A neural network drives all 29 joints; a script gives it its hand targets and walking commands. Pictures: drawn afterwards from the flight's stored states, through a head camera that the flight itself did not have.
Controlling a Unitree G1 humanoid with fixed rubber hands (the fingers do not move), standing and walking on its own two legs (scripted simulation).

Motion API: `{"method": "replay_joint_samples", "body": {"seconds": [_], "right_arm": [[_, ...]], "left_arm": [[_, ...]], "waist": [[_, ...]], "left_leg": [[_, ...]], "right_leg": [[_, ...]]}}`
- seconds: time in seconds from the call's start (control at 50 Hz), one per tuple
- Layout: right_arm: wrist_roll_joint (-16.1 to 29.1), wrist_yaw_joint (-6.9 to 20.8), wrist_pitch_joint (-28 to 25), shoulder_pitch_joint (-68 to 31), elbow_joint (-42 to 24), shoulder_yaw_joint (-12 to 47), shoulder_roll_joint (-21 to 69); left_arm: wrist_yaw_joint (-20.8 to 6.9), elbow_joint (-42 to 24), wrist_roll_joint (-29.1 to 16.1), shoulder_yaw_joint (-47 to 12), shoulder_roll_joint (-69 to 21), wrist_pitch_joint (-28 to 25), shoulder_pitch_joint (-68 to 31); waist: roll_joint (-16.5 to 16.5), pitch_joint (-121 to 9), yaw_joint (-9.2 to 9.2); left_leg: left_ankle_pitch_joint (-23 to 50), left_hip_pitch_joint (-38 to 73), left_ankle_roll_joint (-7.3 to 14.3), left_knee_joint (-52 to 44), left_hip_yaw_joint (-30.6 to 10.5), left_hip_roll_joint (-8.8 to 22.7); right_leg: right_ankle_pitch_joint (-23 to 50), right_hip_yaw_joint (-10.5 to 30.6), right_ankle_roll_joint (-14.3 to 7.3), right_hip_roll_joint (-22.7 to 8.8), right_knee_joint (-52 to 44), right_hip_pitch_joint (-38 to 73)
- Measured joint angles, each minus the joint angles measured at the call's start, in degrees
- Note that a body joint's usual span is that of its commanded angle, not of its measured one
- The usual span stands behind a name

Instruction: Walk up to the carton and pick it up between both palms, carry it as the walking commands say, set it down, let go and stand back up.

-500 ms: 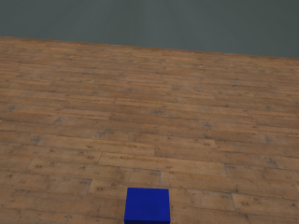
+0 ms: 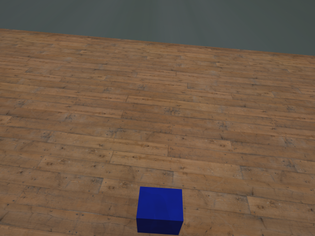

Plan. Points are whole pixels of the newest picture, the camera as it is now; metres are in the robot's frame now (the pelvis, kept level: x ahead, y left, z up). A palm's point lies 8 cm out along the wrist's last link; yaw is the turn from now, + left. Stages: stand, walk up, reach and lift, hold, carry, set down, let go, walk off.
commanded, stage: stand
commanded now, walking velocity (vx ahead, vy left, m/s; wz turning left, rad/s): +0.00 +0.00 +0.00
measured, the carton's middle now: (159, 211) +0.47 -0.02 -0.65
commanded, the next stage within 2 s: none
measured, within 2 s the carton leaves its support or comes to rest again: neither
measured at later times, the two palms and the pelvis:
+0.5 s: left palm out of the picture -0.05 +0.20 -0.15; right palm out of the picture -0.03 -0.25 -0.14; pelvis +0.00 -0.02 +0.00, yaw +1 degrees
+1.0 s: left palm out of the picture -0.08 +0.19 -0.14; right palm out of the picture -0.05 -0.22 -0.14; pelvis -0.01 -0.02 +0.00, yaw +1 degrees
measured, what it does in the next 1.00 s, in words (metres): stands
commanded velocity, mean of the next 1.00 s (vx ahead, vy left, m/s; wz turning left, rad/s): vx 0.00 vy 0.00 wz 0.00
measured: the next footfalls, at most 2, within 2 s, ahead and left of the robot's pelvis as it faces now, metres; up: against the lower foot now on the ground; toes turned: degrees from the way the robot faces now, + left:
none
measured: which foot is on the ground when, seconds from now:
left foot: down 0.00-1.00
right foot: down 0.00-1.00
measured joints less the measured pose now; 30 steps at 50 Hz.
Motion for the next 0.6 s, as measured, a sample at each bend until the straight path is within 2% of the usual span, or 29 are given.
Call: {"method": "replay_joint_samples", "body": {"seconds": [0.22,0.5,0.6], "right_arm": [[0.22,-0.32,0.23,-1.59,2.91,1.23,1.4],[0.41,-1.49,0.92,-3.19,7.11,1.05,0.84],[0.57,-1.25,1.16,-3.76,7.96,1.96,2.29]], "left_arm": [[0.95,3.22,0.06,-1.07,-2.61,0.05,-1.79],[1.18,6.77,-0.19,-0.84,-2.65,0.03,-1.41],[1.04,7.3,-0.11,-1.02,-3.34,0.36,-1.97]], "waist": [[2.1,0.41,-0.35],[-0.07,1.49,0.52],[0.98,2.64,0.37]], "left_leg": [[0.32,0.97,-0.44,-0.92,-0.76,-0.06],[0.31,1.78,-1.43,-1.07,-1.09,1.13],[0.71,1.6,-1.45,-0.92,-1.5,1.23]], "right_leg": [[-0.3,-0.72,-0.36,-0.02,-0.48,1.1],[-0.1,-1.14,-1.35,1.11,-1.02,2.11],[0.4,-1.55,-1.42,1.27,-1.43,2.37]]}}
